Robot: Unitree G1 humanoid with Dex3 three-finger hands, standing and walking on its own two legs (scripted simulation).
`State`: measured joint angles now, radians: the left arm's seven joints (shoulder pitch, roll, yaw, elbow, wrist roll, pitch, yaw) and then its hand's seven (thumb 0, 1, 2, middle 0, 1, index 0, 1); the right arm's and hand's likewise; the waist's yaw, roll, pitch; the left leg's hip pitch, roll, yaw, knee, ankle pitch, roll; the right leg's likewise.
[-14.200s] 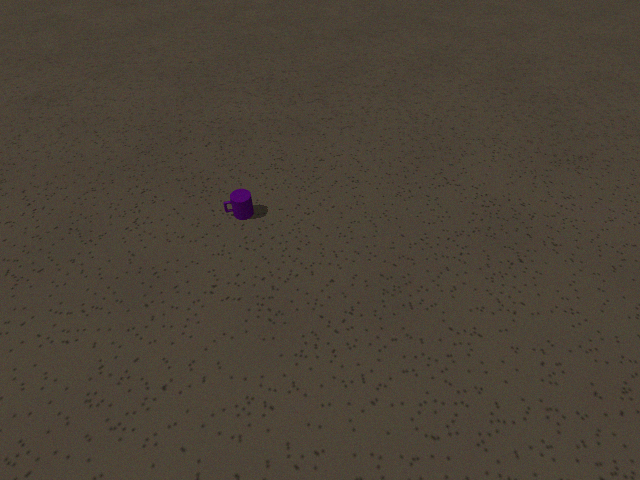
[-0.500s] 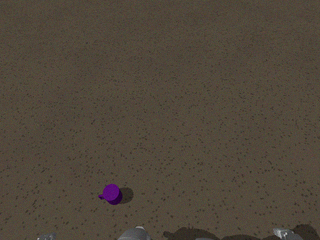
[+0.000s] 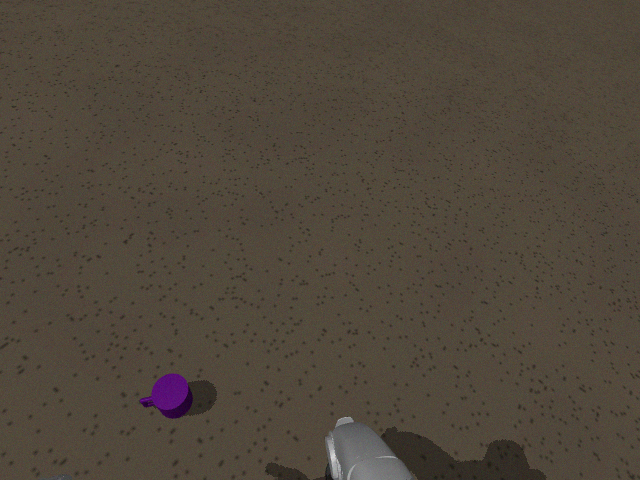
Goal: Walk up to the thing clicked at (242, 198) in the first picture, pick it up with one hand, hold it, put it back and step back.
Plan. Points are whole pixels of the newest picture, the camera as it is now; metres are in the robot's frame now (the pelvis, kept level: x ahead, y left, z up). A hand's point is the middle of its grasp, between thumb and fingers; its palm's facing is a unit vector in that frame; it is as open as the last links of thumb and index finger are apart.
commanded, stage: walk up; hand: left
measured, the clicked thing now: (166, 397) +0.38 +0.31 -0.71
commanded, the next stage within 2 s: none
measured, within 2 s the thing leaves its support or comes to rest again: neither
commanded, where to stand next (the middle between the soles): +0.04 -0.02 m, yaw +1 degrees
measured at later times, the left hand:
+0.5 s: hand out of the picture +0.09 +0.25 -0.13, palm faces +0.07 -0.89 -0.46, open 7.4 cm
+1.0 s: hand out of the picture -0.07 +0.24 -0.15, palm faces -0.06 -0.94 -0.34, open 7.4 cm
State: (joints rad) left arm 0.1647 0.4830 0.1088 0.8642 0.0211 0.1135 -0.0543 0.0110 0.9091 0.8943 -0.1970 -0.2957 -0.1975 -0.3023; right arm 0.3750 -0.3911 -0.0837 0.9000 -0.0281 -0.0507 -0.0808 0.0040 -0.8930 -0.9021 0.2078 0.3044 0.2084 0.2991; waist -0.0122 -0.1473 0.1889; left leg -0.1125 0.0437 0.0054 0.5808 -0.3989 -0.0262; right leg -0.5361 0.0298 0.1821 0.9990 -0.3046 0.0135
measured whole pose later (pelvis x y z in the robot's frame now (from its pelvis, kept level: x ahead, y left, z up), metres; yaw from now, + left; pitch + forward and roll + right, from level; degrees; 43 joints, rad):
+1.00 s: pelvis -0.09 -0.05 +0.00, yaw -3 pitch -4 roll -1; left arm 0.38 0.46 0.09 0.93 0.02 0.02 -0.07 0.01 0.91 0.89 -0.20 -0.30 -0.20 -0.30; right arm 0.33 -0.45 -0.07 0.81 -0.05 -0.03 0.03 0.00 -0.89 -0.90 0.21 0.30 0.21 0.30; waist 0.00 -0.04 0.04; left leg -0.28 0.10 -0.06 0.59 -0.30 0.04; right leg -0.28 0.01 0.00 0.77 -0.55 0.02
